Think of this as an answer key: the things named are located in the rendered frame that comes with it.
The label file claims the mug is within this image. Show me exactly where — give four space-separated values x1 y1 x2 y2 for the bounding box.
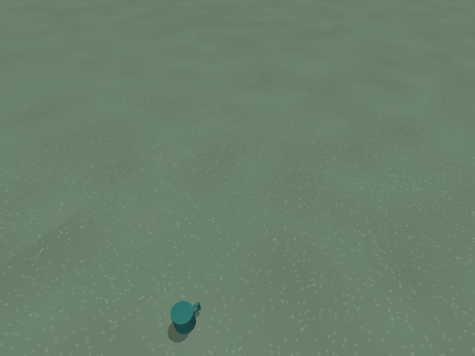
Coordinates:
171 301 201 334

